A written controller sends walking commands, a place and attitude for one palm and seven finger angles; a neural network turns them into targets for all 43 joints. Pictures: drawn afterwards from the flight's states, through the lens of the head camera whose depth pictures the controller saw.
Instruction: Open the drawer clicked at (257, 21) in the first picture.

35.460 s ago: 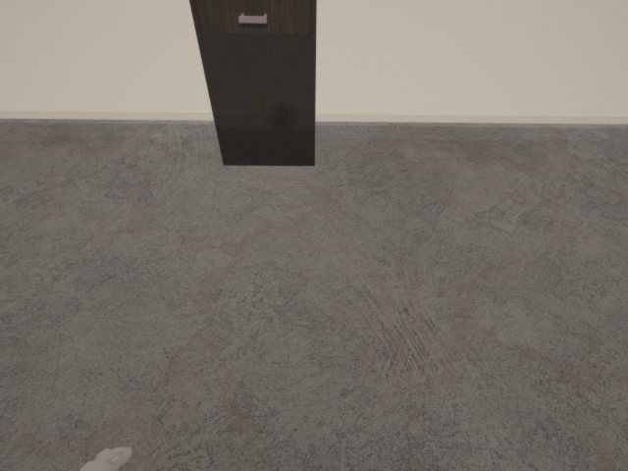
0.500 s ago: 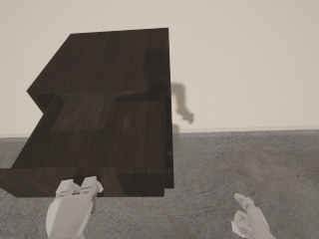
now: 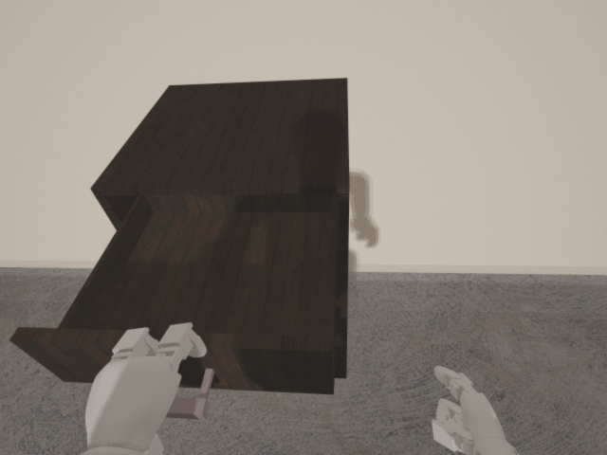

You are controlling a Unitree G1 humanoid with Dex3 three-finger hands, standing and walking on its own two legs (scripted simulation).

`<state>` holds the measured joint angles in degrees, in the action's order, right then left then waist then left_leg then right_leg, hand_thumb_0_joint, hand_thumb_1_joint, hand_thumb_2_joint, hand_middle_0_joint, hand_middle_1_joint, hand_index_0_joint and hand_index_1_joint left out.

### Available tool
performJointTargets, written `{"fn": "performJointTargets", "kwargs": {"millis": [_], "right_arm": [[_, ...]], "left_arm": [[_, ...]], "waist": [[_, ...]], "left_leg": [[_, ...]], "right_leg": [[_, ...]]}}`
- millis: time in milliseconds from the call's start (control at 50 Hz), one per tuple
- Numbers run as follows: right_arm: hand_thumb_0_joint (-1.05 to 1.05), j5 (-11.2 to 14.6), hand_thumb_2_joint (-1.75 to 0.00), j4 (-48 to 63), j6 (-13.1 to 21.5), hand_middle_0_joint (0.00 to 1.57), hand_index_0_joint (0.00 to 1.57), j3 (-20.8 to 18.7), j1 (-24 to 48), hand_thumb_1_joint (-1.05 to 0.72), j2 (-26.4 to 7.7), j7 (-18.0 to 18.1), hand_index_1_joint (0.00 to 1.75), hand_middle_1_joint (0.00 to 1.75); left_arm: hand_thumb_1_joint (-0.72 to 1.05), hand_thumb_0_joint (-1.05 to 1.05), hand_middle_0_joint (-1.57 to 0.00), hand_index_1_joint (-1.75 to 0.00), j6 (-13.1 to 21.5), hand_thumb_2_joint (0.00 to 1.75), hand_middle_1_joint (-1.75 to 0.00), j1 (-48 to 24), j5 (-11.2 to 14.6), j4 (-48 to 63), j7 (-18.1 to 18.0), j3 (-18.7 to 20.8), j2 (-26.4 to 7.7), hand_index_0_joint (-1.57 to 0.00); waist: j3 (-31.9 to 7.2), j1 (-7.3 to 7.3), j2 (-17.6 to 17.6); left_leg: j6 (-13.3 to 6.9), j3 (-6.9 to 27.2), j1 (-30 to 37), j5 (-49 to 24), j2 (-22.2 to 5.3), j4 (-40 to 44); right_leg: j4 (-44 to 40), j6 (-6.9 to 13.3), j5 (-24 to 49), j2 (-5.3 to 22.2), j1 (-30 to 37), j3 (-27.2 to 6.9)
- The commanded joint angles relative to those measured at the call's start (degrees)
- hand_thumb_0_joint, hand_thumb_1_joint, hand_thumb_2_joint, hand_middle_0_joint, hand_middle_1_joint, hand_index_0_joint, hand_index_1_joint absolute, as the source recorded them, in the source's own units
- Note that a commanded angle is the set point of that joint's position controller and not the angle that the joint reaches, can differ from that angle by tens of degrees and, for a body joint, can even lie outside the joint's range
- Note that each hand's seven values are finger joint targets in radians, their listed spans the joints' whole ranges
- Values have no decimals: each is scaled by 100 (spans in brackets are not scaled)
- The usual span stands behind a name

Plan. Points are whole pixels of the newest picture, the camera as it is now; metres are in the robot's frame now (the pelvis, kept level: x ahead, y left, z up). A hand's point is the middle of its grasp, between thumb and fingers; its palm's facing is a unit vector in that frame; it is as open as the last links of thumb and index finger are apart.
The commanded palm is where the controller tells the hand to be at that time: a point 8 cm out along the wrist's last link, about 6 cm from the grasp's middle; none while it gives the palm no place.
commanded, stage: lift the hand off the handle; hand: left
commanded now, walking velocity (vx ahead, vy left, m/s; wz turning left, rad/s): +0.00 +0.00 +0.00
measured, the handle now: (172, 391) +0.19 +0.23 -0.02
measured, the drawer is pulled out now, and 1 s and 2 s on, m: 0.30 0.30 0.30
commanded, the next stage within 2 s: draw the hand back to the body in 0.50 s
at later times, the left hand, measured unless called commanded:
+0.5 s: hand (151, 356) +0.17 +0.19 +0.13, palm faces +0.17 -0.15 -0.97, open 13.9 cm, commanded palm +0.12 +0.19 +0.17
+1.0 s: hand (117, 368) +0.16 +0.23 +0.12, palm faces +0.10 -0.12 -0.99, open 13.9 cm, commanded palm +0.11 +0.22 +0.18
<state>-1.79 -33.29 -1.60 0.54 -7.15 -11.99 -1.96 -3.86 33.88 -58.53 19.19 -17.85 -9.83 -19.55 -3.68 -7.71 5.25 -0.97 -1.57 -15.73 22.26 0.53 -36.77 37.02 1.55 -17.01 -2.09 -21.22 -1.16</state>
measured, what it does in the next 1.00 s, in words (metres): stands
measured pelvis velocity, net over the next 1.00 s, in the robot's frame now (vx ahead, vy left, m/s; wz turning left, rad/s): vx -0.01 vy -0.01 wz -0.01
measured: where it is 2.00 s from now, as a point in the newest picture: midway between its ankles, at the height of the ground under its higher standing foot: outside the picture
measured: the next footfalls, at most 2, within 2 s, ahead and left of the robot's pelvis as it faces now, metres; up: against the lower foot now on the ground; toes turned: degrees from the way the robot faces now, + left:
none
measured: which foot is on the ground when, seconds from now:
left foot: down 0.00-1.00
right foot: down 0.00-1.00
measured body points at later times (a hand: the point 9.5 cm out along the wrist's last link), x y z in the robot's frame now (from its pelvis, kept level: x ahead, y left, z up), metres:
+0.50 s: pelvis +0.01 +0.00 +0.01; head -0.02 -0.06 +0.46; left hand +0.16 +0.20 +0.18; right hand +0.25 -0.17 -0.06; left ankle -0.03 +0.11 -0.72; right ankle +0.03 -0.10 -0.72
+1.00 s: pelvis -0.01 -0.01 +0.02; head -0.03 -0.06 +0.46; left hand +0.15 +0.23 +0.18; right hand +0.21 -0.20 -0.07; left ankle -0.03 +0.11 -0.72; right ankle +0.03 -0.10 -0.72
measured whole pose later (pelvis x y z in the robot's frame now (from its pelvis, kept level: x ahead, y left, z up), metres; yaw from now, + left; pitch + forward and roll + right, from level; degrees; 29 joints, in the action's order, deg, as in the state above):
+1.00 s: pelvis -0.01 -0.01 +0.02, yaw +0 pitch -4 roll +0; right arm 0.6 -34.9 -5.5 2.1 -5.4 -15.0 -1.3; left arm -8.6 29.9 -51.5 27.3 -6.4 -1.3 -25.6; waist 0.1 -6.8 7.2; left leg -0.4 -1.7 -4.7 15.7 -0.2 -24.7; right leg 24.3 1.9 -10.1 -2.8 -9.8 -1.5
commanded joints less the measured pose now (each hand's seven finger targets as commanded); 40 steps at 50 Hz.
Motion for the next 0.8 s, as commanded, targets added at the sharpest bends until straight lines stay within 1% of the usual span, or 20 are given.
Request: {"fn": "performJointTargets", "kwargs": {"millis": [0, 40, 120, 140, 160, 180, 220, 240, 260, 340, 360, 420, 440, 460, 480, 560, 640, 680, 720, 780], "right_arm": [[0, 57, -90, 978, 300, 20, 20, -172, 1035, -90, -511, -14, 30, 30], [0, 53, -90, 1044, 295, 20, 20, -122, 983, -90, -473, -82, 30, 30], [0, 239, -90, 1029, 181, 20, 20, -76, 1322, -90, -470, -120, 30, 30], [0, 214, -90, 1062, 175, 20, 20, -25, 1156, -90, -469, -154, 30, 30], [0, 281, -90, 1042, 111, 20, 20, -32, 1334, -90, -483, -150, 30, 30], [0, 266, -90, 1081, 100, 20, 20, -2, 1273, -90, -496, -166, 30, 30], [0, 310, -90, 1145, 8, 20, 20, 13, 1554, -90, -534, -176, 30, 30], [0, 275, -90, 1210, 37, 20, 20, 44, 1298, -90, -500, -204, 30, 30], [0, 337, -90, 1145, -9, 20, 20, 30, 1432, -90, -544, -187, 30, 30], [0, 296, -90, 1236, -49, 20, 20, 103, 1352, -90, -538, -199, 30, 30], [0, 326, -90, 1146, -105, 20, 20, 85, 1493, -90, -569, -185, 30, 30], [0, 351, -90, 1133, -141, 20, 20, 76, 1664, -90, -581, -187, 30, 30], [0, 314, -90, 1147, -120, 20, 20, 105, 1410, -90, -527, -216, 30, 30], [0, 368, -90, 1050, -162, 20, 20, 75, 1509, -90, -588, -191, 30, 30], [0, 338, -90, 1081, -160, 20, 20, 93, 1466, -90, -589, -194, 30, 30], [0, 337, -90, 1101, -197, 20, 20, 70, 1541, -90, -655, -136, 30, 30], [0, 227, -90, 1118, -92, 20, 20, 105, 1381, -90, -656, -27, 30, 30], [0, 201, -90, 1022, -53, 20, 20, 64, 1349, -90, -657, 17, 30, 30], [0, 237, -90, 977, -51, 20, 20, 29, 1556, -90, -676, 41, 30, 30], [0, 209, -90, 922, -25, 20, 20, -5, 1414, -90, -653, 52, 30, 30]], "left_arm": [[-50, 0, -30, -120, 62, 30, -120, -778, -77, 1848, -288, 578, -656, -30], [-50, 0, -30, -120, -49, 30, -120, -740, -134, 1898, -175, 342, -501, -30], [-50, 0, -30, -120, -390, 30, -120, -403, 79, 1654, 92, 514, -594, -30], [-50, 0, -30, -120, -447, 30, -120, -381, 13, 1788, 189, 338, -515, -30], [-50, 0, -30, -120, -500, 30, -120, -493, 131, 1891, 258, 387, -607, -30], [-50, 0, -30, -120, -579, 30, -120, -378, 91, 1918, 333, 319, -575, -30], [-50, 0, -30, -120, -688, 30, -120, -760, 123, 2238, 449, 357, -668, -30], [-50, 0, -30, -120, -683, 30, -120, -607, 68, 2388, 502, 208, -595, -30], [-50, 0, -30, -120, -667, 30, -120, -647, 169, 2376, 511, 426, -817, -30], [-50, 0, -30, -120, -701, 30, -120, -569, 111, 2593, 564, 571, -929, -30], [-50, 0, -30, -120, -693, 30, -120, -811, 208, 2595, 578, 637, -1002, -30], [-50, 0, -30, -120, -762, 30, -120, -715, 302, 2379, 667, 832, -1016, -30], [-50, 0, -30, -120, -767, 30, -120, -417, 301, 2241, 740, 622, -833, -30], [-50, 0, -30, -120, -726, 30, -120, -569, 431, 2197, 765, 835, -1047, -30], [-50, 0, -30, -120, -744, 30, -120, -371, 409, 2087, 824, 722, -923, -30], [-50, 0, -30, -120, -678, 30, -120, -805, 451, 2370, 908, 800, -1113, -30], [-50, 0, -30, -120, -489, 30, -120, -1029, 262, 2396, 771, 1132, -1375, -30], [-50, 0, -30, -120, -356, 30, -120, -938, 289, 2175, 697, 1199, -1346, -30], [-50, 0, -30, -120, -354, 30, -120, -1178, 365, 2217, 682, 1294, -1373, -30], [-50, 0, -30, -120, -355, 30, -120, -916, 473, 1930, 740, 1270, -1271, -30]], "waist": [[-368, 103, -258], [-422, 80, -255], [-324, -9, -451], [-471, -39, -524], [-315, -5, -410], [-350, -44, -502], [-347, -2, -256], [-509, -53, -372], [-318, -7, -195], [-409, -78, -390], [-180, 7, -261], [-73, 0, -337], [-74, -25, -587], [46, 53, -481], [53, 4, -558], [-80, 81, -357], [-305, -18, -343], [-139, -18, -378], [-137, 33, -33], [-2, -5, -474]], "left_leg": [[41, 317, 302, -1667, -68, 636], [2, 326, 337, -1677, -89, 663], [60, 310, 332, -1826, -149, 938], [20, 253, 296, -1946, -126, 955], [50, 262, 319, -1969, -153, 1061], [11, 207, 301, -2041, -135, 1053], [17, 267, 391, -2026, -211, 1154], [-36, 202, 419, -2195, -185, 1093], [14, 221, 450, -2158, -235, 1187], [-34, 164, 520, -2197, -202, 1133], [5, 189, 560, -2113, -215, 1231], [-6, 209, 598, -2023, -192, 1263], [-41, 125, 589, -2060, -141, 1219], [-8, 126, 589, -2012, -150, 1286], [-24, 90, 573, -1996, -123, 1291], [-46, 66, 673, -1850, -118, 1321], [-64, 69, 744, -1685, -79, 1260], [-43, 77, 779, -1667, -49, 1265], [-25, 151, 886, -1592, -49, 1332], [-46, 132, 774, -1626, -8, 1402]], "right_leg": [[-832, 179, 672, 11, 286, -310], [-824, 163, 529, 51, 342, -209], [-924, 143, 906, -5, 851, -228], [-856, 113, 962, 28, 963, -116], [-926, 116, 1113, 14, 1050, -177], [-919, 84, 1155, 29, 1135, -90], [-974, 105, 1198, -20, 1252, -212], [-921, 76, 1251, 43, 1325, -87], [-1005, 85, 1303, -9, 1324, -177], [-1095, 64, 1337, 33, 1467, -223], [-1211, 78, 1338, 10, 1387, -295], [-1361, 82, 1324, -7, 1449, -434], [-1325, 32, 1273, 51, 1466, -283], [-1422, 32, 1379, 38, 1458, -385], [-1402, 3, 1309, 45, 1480, -289], [-1569, -3, 1138, 87, 1525, -422], [-1674, 5, 700, 131, 1507, -483], [-1754, 24, 657, 118, 1371, -511], [-1884, 64, 614, 94, 1358, -647], [-1841, 26, 632, 130, 1422, -481]]}}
